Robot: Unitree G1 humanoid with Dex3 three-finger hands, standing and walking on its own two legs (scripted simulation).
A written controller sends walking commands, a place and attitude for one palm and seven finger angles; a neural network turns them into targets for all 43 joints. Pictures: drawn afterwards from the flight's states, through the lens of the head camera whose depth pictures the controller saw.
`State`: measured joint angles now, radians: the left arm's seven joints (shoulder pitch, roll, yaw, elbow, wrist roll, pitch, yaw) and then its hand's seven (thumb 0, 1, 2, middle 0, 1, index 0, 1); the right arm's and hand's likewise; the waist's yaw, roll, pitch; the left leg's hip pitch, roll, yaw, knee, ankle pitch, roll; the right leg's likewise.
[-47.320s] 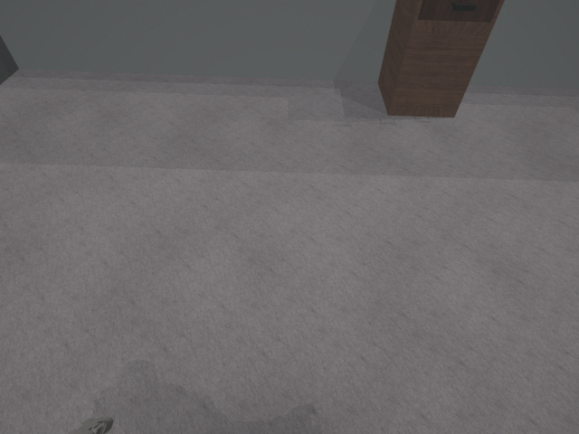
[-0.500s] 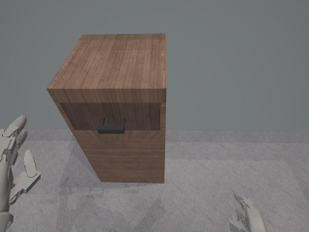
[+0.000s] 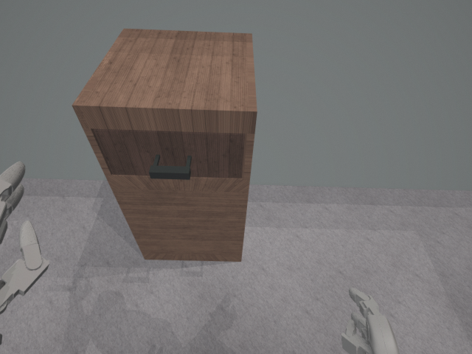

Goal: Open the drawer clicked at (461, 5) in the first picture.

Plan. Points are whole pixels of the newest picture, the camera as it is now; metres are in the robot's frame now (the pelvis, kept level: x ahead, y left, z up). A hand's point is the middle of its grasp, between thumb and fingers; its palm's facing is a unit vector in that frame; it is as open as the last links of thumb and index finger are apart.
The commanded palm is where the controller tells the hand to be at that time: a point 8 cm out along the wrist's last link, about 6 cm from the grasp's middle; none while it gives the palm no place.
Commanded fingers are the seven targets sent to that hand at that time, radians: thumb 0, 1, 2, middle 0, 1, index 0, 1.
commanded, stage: step back with the hand held close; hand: left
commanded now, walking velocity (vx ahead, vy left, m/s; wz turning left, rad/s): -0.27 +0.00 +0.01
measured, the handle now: (171, 165) +0.58 +0.20 -0.09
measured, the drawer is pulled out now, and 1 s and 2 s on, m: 0.00 0.00 0.00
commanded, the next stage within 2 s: stop stepping back and stand still in 0.70 s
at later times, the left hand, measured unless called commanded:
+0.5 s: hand (63, 317) +0.13 +0.18 +0.18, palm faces +0.25 -0.85 -0.47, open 7.4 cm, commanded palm +0.07 +0.24 +0.19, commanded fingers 0.00 0.90 0.90 -0.20 -0.30 -0.20 -0.30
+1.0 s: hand out of the picture +0.00 +0.16 +0.17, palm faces +0.30 -0.81 -0.51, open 7.4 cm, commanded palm -0.05 +0.21 +0.19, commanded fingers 0.00 0.90 0.90 -0.20 -0.30 -0.20 -0.30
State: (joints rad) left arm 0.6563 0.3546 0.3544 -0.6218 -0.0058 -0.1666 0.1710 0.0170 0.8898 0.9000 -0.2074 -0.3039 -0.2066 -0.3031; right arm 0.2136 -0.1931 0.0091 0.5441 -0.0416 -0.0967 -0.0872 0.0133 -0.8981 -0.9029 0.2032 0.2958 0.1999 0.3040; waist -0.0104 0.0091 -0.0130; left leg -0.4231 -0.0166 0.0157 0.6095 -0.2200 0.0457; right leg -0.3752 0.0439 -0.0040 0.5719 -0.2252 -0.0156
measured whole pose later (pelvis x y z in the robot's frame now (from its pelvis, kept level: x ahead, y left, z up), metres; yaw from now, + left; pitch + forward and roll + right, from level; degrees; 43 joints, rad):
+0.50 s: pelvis -0.08 -0.03 +0.01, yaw -3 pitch +4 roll -1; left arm 0.65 0.42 0.35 -0.64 -0.06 -0.20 0.14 0.02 0.89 0.90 -0.21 -0.30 -0.20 -0.30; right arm 0.18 -0.18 0.02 0.64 -0.02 -0.11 -0.05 0.01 -0.90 -0.90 0.20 0.30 0.20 0.30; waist -0.01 0.01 -0.02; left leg -0.49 0.04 -0.01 0.48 -0.11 -0.01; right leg -0.19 0.08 -0.02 0.43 -0.32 -0.06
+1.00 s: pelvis -0.19 -0.07 +0.01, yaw -2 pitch +3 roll +1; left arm 0.72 0.39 0.35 -0.62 -0.03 -0.18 0.16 0.02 0.89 0.90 -0.21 -0.30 -0.21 -0.30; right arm 0.22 -0.20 0.00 0.59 -0.02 -0.08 -0.07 0.01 -0.90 -0.90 0.20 0.30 0.20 0.30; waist -0.01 0.01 -0.02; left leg -0.49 -0.02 -0.05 0.78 -0.32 -0.02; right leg -0.30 0.06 -0.04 0.51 -0.26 -0.08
